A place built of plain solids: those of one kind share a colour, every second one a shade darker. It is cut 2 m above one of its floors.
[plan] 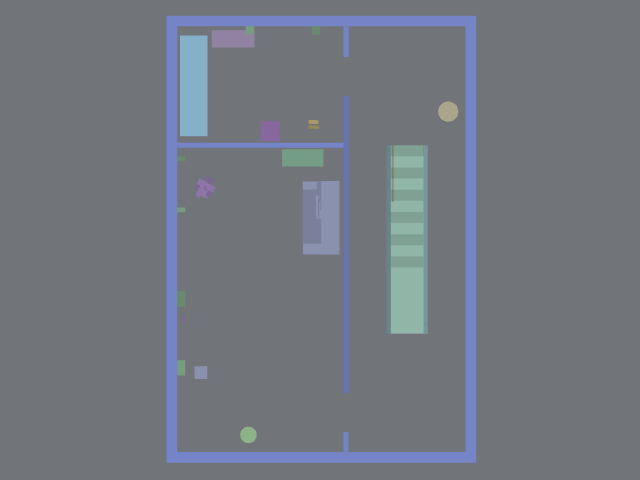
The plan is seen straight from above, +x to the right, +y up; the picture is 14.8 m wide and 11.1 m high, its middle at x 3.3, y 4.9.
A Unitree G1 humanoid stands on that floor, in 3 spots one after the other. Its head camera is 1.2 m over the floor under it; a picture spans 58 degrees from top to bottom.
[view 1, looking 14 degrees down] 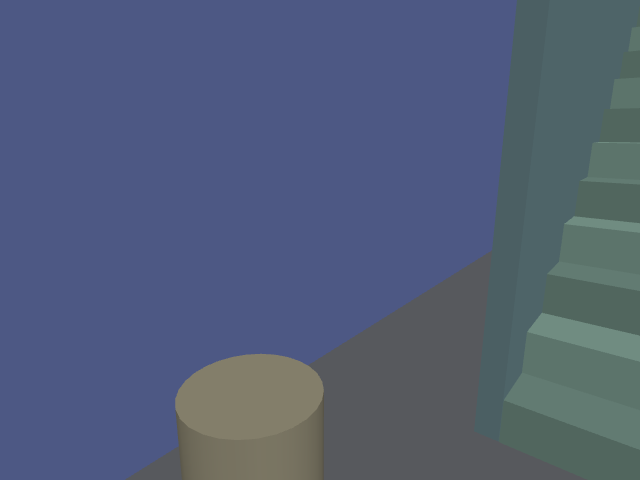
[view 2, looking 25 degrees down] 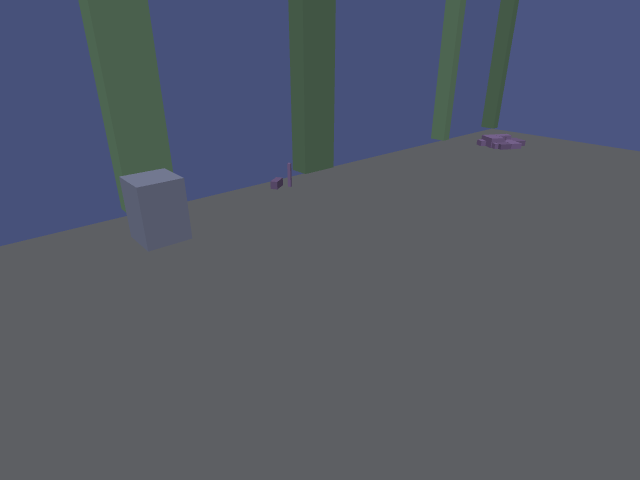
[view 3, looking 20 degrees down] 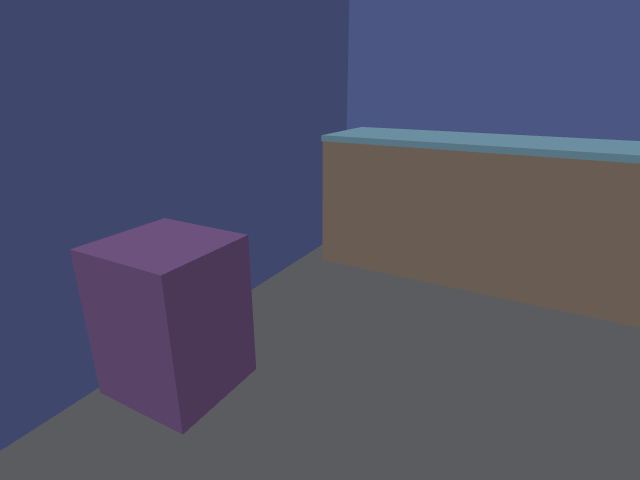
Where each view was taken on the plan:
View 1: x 5.31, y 8.69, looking -51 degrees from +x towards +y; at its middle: wall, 2.21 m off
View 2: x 3.20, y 0.91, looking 139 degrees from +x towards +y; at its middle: ground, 2.84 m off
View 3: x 3.20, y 8.68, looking -151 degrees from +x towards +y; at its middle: wall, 3.36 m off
